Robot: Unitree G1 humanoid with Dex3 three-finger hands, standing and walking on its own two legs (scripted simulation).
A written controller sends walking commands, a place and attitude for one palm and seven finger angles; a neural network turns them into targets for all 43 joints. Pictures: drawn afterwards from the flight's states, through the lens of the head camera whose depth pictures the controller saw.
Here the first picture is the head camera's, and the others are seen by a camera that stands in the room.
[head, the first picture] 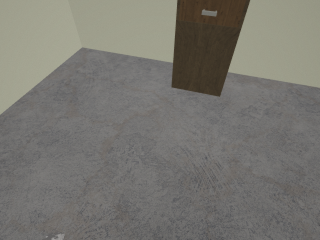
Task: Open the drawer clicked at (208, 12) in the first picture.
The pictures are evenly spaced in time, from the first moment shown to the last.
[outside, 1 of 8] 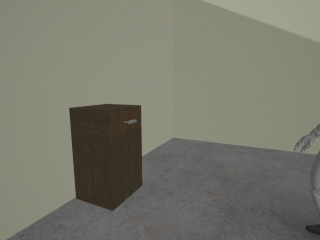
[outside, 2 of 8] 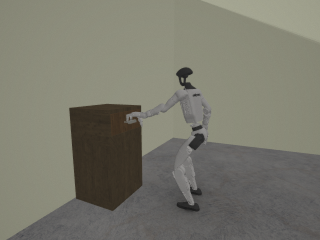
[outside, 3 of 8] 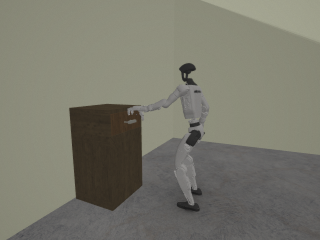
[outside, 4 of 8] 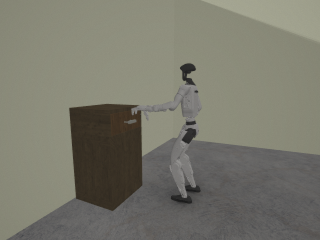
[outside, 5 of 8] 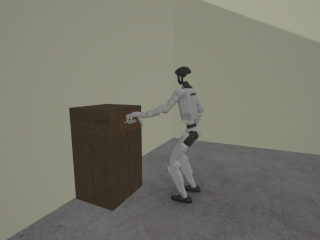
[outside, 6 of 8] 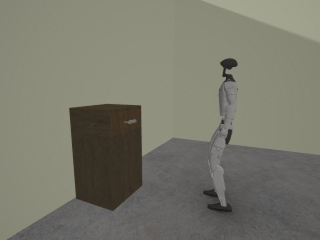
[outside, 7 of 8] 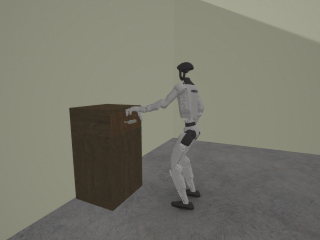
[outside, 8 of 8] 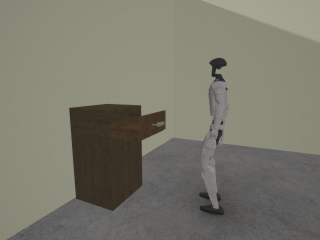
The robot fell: no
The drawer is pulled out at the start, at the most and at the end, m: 0.00 0.30 0.29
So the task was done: yes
